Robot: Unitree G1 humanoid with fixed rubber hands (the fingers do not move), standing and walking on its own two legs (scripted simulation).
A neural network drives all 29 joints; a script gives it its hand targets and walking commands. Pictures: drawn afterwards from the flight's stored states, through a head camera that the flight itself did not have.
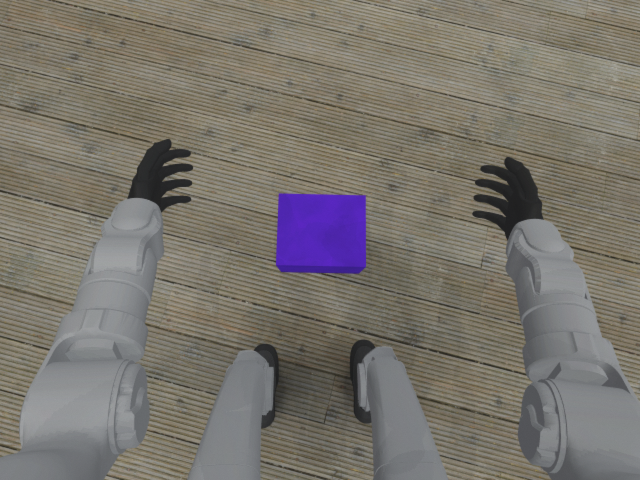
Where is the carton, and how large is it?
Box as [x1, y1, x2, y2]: [276, 194, 365, 273]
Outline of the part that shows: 279,194 276,265 281,271 358,273 365,266 365,195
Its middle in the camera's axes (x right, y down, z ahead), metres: +0.00 -0.02 +1.01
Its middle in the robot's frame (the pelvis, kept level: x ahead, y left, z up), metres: +0.50 -0.02 -0.61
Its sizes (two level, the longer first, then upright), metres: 0.215 0.178 0.151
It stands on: the floor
